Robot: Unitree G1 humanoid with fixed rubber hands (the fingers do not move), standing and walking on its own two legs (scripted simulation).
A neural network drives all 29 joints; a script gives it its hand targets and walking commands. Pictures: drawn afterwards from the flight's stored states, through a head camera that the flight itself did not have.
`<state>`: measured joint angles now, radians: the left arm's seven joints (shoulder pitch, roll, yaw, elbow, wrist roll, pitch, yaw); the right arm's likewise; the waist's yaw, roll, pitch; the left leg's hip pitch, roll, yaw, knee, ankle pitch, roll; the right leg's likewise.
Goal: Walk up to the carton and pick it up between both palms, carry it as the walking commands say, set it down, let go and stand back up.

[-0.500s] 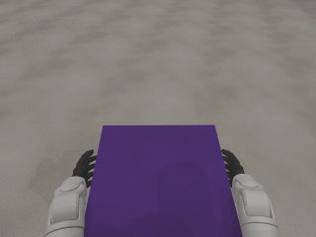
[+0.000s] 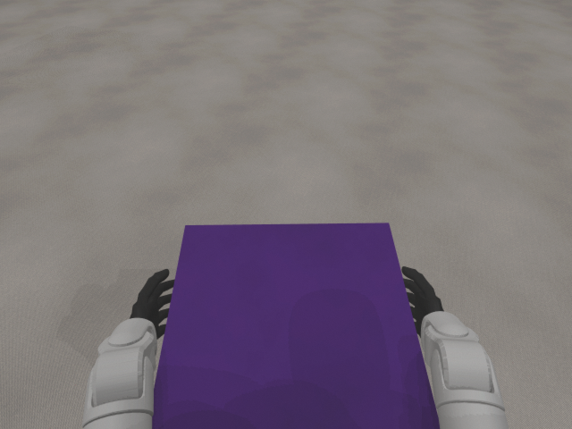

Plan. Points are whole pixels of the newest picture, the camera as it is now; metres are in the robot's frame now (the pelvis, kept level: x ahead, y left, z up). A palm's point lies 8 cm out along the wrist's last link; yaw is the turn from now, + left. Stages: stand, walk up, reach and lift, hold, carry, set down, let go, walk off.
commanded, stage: hold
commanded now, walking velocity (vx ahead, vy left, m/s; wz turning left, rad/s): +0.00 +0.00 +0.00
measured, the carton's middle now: (288, 345) +0.28 +0.00 -0.04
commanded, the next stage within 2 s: carry in 0.98 s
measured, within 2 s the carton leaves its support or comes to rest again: neither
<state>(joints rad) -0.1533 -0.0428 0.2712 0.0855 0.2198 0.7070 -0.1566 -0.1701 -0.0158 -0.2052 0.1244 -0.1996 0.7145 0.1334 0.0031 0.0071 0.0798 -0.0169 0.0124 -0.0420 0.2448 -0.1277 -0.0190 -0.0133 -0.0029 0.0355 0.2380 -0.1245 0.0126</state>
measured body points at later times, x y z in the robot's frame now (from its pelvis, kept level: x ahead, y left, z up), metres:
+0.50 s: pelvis +0.01 +0.01 +0.00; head +0.00 +0.01 +0.45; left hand +0.29 +0.20 +0.03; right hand +0.29 -0.19 +0.03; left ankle +0.01 +0.13 -0.75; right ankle +0.01 -0.13 -0.75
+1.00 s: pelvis +0.00 +0.00 +0.00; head -0.01 +0.00 +0.45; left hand +0.29 +0.20 +0.03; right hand +0.29 -0.20 +0.03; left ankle +0.01 +0.13 -0.75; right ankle +0.01 -0.13 -0.75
